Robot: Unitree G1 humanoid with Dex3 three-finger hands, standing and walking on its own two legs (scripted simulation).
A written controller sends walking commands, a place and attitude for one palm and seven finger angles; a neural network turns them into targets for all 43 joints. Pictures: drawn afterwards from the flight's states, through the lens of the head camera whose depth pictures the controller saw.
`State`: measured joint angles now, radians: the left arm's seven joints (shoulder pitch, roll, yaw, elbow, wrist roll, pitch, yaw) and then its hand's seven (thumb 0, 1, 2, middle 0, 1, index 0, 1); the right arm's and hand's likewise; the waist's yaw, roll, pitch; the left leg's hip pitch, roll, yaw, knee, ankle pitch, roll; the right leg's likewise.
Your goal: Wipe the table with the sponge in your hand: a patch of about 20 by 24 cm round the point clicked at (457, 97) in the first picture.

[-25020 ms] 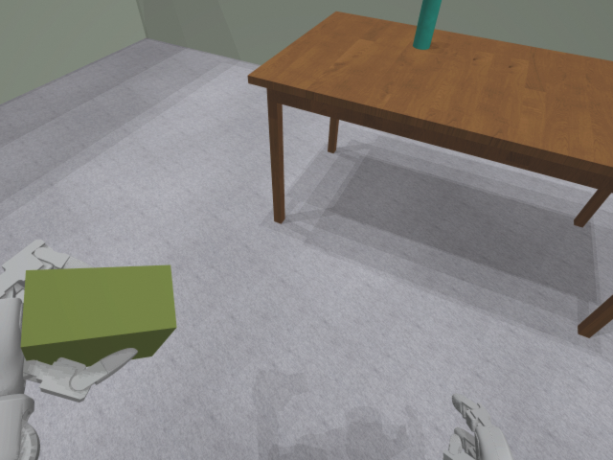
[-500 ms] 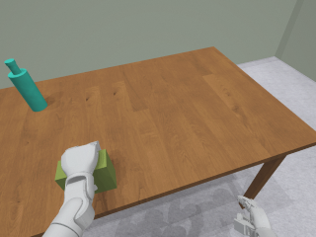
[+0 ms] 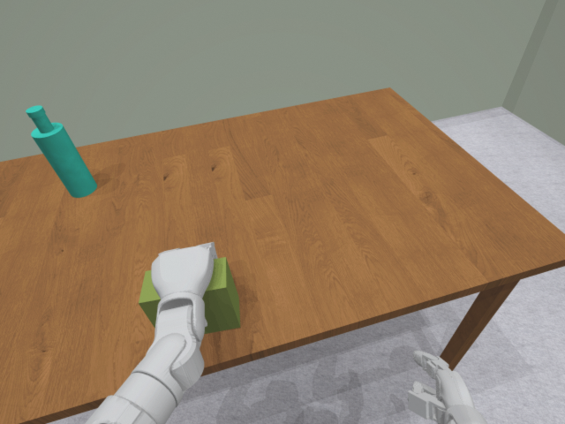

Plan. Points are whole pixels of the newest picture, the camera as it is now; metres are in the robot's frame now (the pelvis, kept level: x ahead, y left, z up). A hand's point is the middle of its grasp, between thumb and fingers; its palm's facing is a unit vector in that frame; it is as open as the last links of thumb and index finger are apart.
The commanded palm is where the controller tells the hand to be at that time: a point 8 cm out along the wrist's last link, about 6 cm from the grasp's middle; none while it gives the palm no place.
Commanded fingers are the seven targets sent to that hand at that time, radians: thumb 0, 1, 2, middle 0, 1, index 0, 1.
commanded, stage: slide across to the third lane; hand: left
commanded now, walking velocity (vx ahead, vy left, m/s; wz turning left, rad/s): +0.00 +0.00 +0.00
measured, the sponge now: (197, 306) +0.30 +0.20 -0.02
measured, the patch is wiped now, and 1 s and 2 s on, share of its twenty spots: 0.80 0.90 1.00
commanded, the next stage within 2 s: wipe forward along the third lane in 0.06 s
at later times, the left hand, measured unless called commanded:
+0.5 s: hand (206, 270) +0.35 +0.19 +0.02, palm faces -0.08 -0.03 -1.00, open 10.1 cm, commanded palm +0.32 +0.18 +0.06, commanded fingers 0.00 0.10 1.30 -1.20 -1.60 -1.20 -1.60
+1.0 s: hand (205, 250) +0.39 +0.20 +0.02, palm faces -0.10 -0.02 -1.00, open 10.0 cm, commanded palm +0.37 +0.20 +0.05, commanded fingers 0.00 0.10 1.30 -1.20 -1.60 -1.20 -1.60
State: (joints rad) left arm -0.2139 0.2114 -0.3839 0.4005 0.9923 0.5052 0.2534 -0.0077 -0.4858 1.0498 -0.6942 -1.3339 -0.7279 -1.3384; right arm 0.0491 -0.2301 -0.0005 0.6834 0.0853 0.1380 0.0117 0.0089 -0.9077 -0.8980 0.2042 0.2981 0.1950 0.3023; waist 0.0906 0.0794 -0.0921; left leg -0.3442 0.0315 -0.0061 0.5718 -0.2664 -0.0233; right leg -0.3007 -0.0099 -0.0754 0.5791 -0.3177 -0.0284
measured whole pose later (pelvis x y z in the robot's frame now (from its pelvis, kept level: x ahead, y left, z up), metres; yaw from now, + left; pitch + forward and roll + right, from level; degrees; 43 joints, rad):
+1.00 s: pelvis -0.02 +0.00 -0.01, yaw -2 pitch +9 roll +0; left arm -0.64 0.25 -0.20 0.95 0.98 0.38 0.31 -0.01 -0.51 1.06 -0.73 -1.32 -0.76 -1.32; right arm 0.17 -0.25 -0.02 0.75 0.07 0.13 -0.05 0.01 -0.91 -0.90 0.20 0.30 0.19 0.30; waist -0.01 0.05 -0.12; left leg -0.52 0.06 0.01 0.61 -0.25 -0.02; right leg -0.48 0.01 -0.06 0.61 -0.28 -0.03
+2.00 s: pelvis -0.01 +0.02 -0.02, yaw -3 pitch +17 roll -2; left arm -0.98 0.38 -0.12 1.28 1.02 0.37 0.33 0.00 -0.52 1.06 -0.74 -1.32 -0.77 -1.32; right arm 0.28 -0.24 -0.03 0.79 0.04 0.07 0.00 0.00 -0.91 -0.90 0.21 0.30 0.20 0.30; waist -0.11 0.05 -0.14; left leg -0.73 0.06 0.02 0.72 -0.29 0.00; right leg -0.67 0.02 -0.04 0.65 -0.28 0.00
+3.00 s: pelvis +0.03 +0.01 +0.00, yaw +0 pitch +7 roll -1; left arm -0.46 0.17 -0.37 0.68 0.99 0.55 0.30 0.00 -0.49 1.05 -0.70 -1.34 -0.73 -1.34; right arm 0.07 -0.24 -0.01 0.69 0.07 0.24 0.02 0.00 -0.91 -0.90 0.20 0.30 0.19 0.30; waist 0.05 0.05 -0.14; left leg -0.40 0.03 0.00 0.59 -0.31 -0.01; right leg -0.34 -0.01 -0.07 0.54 -0.32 -0.01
